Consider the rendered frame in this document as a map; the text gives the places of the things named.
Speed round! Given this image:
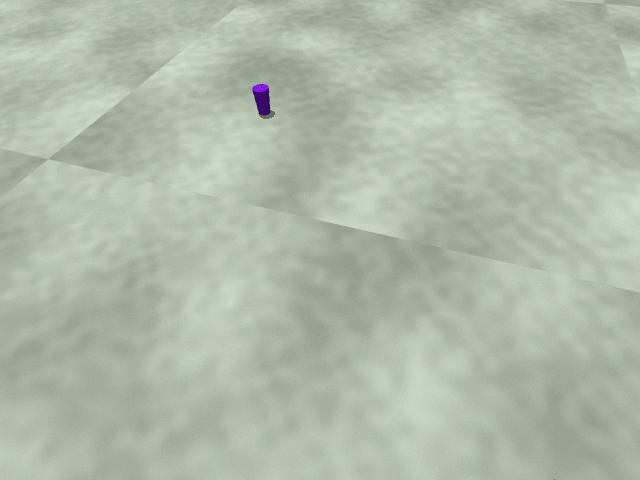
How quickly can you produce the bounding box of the cup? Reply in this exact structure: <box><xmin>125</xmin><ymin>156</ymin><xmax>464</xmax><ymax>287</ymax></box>
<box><xmin>252</xmin><ymin>84</ymin><xmax>270</xmax><ymax>116</ymax></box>

